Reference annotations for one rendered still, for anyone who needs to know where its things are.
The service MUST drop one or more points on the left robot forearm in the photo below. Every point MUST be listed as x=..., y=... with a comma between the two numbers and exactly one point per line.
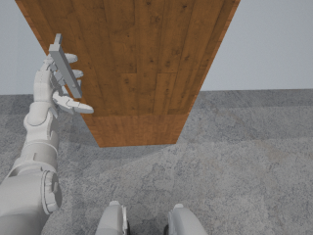
x=41, y=145

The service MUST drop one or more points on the cupboard door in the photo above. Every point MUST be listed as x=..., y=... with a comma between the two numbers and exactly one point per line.
x=138, y=57

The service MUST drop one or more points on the left robot hand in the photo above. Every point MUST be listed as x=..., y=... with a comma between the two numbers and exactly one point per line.
x=46, y=84

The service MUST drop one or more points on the handle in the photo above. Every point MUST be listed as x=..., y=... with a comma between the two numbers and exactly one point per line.
x=57, y=53

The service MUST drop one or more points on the left robot thigh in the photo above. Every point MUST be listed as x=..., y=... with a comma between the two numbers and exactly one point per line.
x=113, y=221

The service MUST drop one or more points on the left robot upper arm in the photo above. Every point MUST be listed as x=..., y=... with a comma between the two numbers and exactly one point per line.
x=27, y=200

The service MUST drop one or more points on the right robot thigh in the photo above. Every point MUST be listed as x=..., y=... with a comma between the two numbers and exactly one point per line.
x=181, y=221

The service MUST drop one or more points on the robot thigh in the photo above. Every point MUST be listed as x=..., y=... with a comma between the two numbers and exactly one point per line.
x=113, y=221
x=181, y=221

